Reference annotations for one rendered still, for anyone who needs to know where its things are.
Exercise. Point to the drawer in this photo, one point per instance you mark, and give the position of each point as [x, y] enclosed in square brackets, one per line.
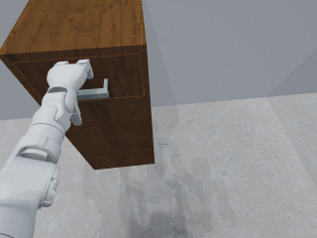
[123, 71]

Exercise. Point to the left robot upper arm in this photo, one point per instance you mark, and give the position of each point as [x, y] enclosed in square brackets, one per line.
[28, 185]

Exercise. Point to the handle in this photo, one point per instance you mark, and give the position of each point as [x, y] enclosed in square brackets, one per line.
[94, 93]

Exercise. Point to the left robot hand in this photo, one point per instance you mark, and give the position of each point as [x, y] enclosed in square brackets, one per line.
[74, 76]

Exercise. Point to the left robot forearm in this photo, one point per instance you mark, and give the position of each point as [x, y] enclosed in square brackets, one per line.
[45, 134]

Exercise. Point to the cabinet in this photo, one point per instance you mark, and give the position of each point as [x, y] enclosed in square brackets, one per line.
[114, 132]

